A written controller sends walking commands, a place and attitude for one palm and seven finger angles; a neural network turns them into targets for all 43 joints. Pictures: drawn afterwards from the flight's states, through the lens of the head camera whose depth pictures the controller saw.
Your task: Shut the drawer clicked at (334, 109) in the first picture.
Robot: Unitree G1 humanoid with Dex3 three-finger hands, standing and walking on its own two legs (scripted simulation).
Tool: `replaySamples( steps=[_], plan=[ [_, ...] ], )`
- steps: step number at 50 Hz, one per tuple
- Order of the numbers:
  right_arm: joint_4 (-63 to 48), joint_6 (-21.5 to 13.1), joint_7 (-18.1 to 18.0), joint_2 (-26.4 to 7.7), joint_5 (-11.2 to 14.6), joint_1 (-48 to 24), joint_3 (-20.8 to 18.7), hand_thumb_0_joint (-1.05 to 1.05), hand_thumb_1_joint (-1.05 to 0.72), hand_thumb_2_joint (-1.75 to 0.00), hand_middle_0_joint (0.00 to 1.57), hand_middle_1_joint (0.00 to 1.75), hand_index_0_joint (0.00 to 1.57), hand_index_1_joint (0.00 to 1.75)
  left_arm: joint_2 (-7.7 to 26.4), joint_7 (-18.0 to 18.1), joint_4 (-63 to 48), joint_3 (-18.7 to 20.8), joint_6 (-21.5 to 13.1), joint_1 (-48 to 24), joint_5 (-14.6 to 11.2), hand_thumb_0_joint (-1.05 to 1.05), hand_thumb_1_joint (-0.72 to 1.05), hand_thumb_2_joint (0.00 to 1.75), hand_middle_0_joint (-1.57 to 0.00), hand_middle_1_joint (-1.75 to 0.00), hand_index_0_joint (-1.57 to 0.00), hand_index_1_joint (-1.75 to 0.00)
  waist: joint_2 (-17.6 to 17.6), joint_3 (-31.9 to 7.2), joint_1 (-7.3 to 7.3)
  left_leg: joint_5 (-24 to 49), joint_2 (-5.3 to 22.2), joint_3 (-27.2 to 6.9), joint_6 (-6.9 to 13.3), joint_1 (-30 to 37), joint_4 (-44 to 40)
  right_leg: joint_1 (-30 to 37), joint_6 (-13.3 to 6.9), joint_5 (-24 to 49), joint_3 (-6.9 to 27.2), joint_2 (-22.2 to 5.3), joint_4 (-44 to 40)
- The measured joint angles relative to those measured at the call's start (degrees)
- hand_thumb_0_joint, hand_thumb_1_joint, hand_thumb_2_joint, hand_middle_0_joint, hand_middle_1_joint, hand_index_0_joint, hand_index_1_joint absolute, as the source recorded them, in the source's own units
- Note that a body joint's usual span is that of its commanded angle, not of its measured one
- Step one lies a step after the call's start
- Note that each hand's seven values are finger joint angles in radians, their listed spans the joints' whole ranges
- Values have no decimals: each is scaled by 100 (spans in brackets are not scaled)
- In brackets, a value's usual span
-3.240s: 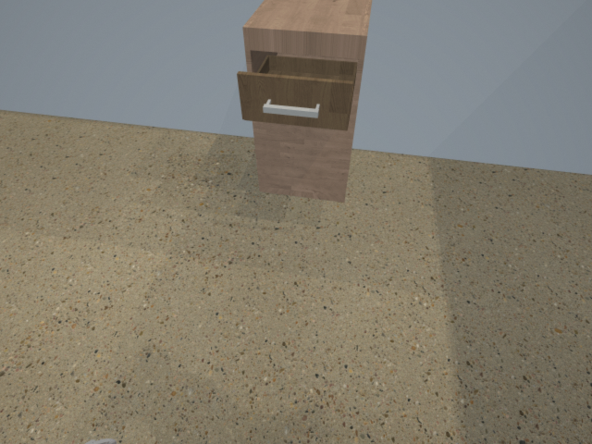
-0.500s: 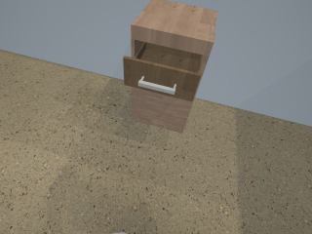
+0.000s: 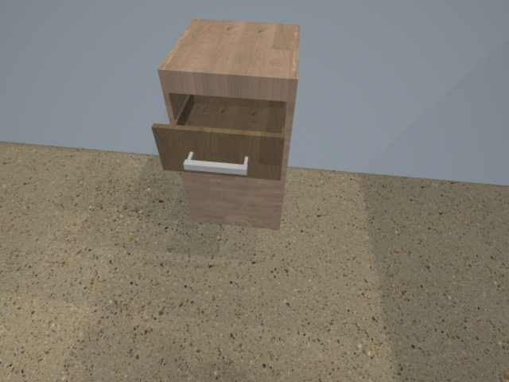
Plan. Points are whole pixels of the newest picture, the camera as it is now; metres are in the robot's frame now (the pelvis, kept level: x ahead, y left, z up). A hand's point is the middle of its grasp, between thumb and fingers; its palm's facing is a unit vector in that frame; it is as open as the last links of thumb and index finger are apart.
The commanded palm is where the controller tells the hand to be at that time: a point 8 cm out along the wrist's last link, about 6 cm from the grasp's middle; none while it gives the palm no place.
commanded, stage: take the last steps up to it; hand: left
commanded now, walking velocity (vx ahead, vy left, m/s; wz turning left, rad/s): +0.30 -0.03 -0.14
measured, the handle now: (217, 162) +0.73 +0.16 -0.15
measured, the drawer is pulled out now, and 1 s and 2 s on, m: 0.19 0.19 0.19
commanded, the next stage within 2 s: come to a stop and stand still in 0.98 s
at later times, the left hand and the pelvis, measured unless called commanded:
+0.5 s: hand out of the picture +0.10 +0.13 -0.16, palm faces +0.04 -0.98 -0.20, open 7.2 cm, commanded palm none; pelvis +0.09 -0.04 +0.01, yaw -2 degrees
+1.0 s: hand (179, 319) +0.27 +0.17 -0.17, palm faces -0.01 -0.98 -0.17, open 7.3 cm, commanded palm none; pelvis +0.23 +0.00 +0.01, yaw -5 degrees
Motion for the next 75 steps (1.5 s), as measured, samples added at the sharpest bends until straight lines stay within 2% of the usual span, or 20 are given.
replaySamples(
  steps=[2, 7, 13, 15, 17, 20, 22, 28, 33, 36, 39, 41, 43, 47, 52, 56, 61, 69, 72, 75],
  plan=[
    [10, -73, -2, 51, -53, 106, 3, 1, -91, -90, 20, 30, 20, 30, 52, -43, -13, 41, 41, -1, -13, 1, 92, 90, -20, -30, -20, -30, -108, -22, -14, 467, -32, 59, 28, 70, -160, -91, -3, -234, 82, -16, 240],
    [-27, -193, 13, 98, -109, 528, -49, 1, -91, -90, 20, 30, 20, 30, 123, -178, -60, 109, 98, -33, 56, 1, 92, 90, -19, -30, -20, -30, -148, -94, -193, 525, -43, 146, 63, 348, -569, -670, -15, -1122, 92, -106, 1870],
    [134, -190, 53, 9, -123, 775, -83, 1, -91, -90, 20, 30, 20, 30, 75, -253, -212, 89, -73, -262, 38, 1, 91, 90, -19, -30, -20, -30, -9, 52, -216, 472, 107, 223, -140, 619, -746, -425, 65, -816, -117, -316, 936],
    [168, -174, 78, -5, -87, 845, -88, 1, -91, -90, 20, 30, 20, 30, 88, -244, -256, 75, -196, -282, 47, 1, 91, 90, -19, -30, -20, -30, -34, 75, -183, 123, 174, 230, -138, 477, -229, -147, 11, -408, -132, -317, 357],
    [231, -75, 115, -79, -53, 749, -90, 1, -91, -90, 20, 30, 20, 30, 10, -205, -234, 52, -310, -303, 26, 0, 91, 90, -19, -30, -20, -30, 93, 141, -148, -484, 244, -14, 6, 7, 979, -139, -17, -353, -242, -210, 543],
    [213, 4, 164, -165, -66, 497, -147, 1, -91, -90, 20, 30, 20, 30, -6, -86, -200, 96, -389, -124, -1, 0, 93, 90, -20, -30, -20, -30, 108, 92, -73, -299, 172, -198, 111, -796, 2477, 169, -55, -418, -318, -112, 212],
    [93, -22, 178, -220, -84, 293, -185, 1, -91, -90, 20, 30, 20, 30, 1, -47, -119, 81, -392, 51, 22, -1, 93, 90, -20, -30, -20, -30, 76, 36, -65, 32, 182, -149, 78, -1185, 2733, 411, -43, -303, -332, -79, -160],
    [-328, -102, 241, -301, -75, -373, -230, 1, -91, -90, 20, 30, 20, 30, -61, -67, 189, -16, -405, 512, 59, 0, 92, 90, -20, -30, -20, -30, 3, 5, 43, 620, 213, -61, -12, -1594, 1757, 960, 10, -200, -310, -20, -838],
    [-521, -158, 287, -269, -57, -832, -180, 1, -91, -90, 19, 30, 20, 30, -89, -85, 380, -31, -383, 815, 74, 0, 91, 90, -20, -30, -20, -30, -87, 85, 263, 716, 130, -47, 53, -1290, 695, 1276, 169, -498, -258, -63, -786],
    [-637, -303, 263, -239, -77, -971, -109, 1, -91, -90, 20, 30, 20, 30, -88, -92, 451, -14, -322, 999, 56, 0, 91, 90, -20, -30, -20, -30, -137, 135, 314, 1178, 37, 46, 207, -796, -90, 1207, 253, -1005, -201, -161, -95],
    [-719, -401, 184, -97, -82, -1011, -38, 0, -91, -90, 20, 30, 20, 30, -14, -108, 503, -9, -187, 892, 52, 0, 91, 90, -20, -30, -20, -30, -321, 253, 307, 996, -83, 233, 348, -717, 205, 344, 71, -1681, 33, -293, 2115],
    [-706, -397, 139, 4, -63, -902, 3, 0, -91, -90, 20, 30, 20, 30, 37, -126, 476, 12, -153, 760, 58, 1, 91, 90, -20, -30, -20, -30, -368, 242, 271, 881, -140, 320, 365, -513, 20, -245, 33, -1511, 72, -346, 3118],
    [-673, -428, 54, 76, 12, -748, -66, -1, -92, -90, 20, 30, 20, 30, 75, -136, 384, 36, -144, 596, 68, 1, 91, 90, -19, -30, -20, -30, -387, 210, 228, 971, -209, 386, 338, -283, -316, -681, 67, -1174, 70, -444, 3399],
    [-559, -429, 2, -88, -7, -493, -117, -3, -96, -90, 20, 30, 20, 30, 95, -130, 124, 62, -127, 247, 76, 1, 91, 90, -19, -30, -20, -30, -344, 131, 132, 1089, -309, 455, 376, 78, -848, -1075, 163, -820, 29, -602, 2825],
    [-283, -285, 59, -154, -62, -108, -89, -2, -94, -90, 20, 30, 20, 30, 152, -110, -114, 60, -115, -206, 85, 1, 92, 90, -19, -30, -20, -30, -251, 115, -5, 964, -322, 386, 284, 308, -956, -844, 211, -730, -29, -603, 1561],
    [-63, -181, 81, -115, -55, 215, -75, 0, -93, -90, 20, 30, 20, 30, 196, -121, -223, 18, -220, -369, 84, 0, 92, 90, -19, -30, -20, -30, -214, 100, -83, 540, -281, 352, 112, 311, -478, -181, 178, -259, -95, -486, 369],
    [159, 29, 27, -147, 19, 230, -30, 0, -92, -90, 20, 30, 20, 30, -27, -18, -104, -130, -319, -475, 21, 0, 92, 90, -19, -30, -20, -30, 108, 146, -199, -546, -137, -4, -35, -51, 564, 63, 19, -333, -293, -295, 304],
    [-127, 276, 15, -135, 37, -268, -125, 1, -91, -90, 20, 30, 20, 30, -17, 116, -237, -27, -86, -651, 51, -1, 93, 90, -20, -30, -21, -30, -18, 342, -20, -536, -270, -323, -206, -817, 1720, 204, 55, -61, -275, -416, -93],
    [-328, 261, 41, -185, 35, -485, -160, 1, -91, -90, 20, 30, 20, 30, 60, 104, -280, 11, 5, -600, 81, 0, 92, 90, -20, -30, -21, -30, -88, 374, 32, -367, -271, -347, -203, -802, 1445, 121, 136, 16, -216, -476, -83],
    [-468, 149, 51, -214, 34, -593, -151, 1, -91, -90, 20, 30, 20, 30, 170, 95, -266, 42, 71, -472, 75, 0, 91, 90, -20, -30, -21, -30, -166, 319, 66, 297, -233, -318, -165, -405, 403, -19, 251, -2, -160, -498, 100]
  ],
)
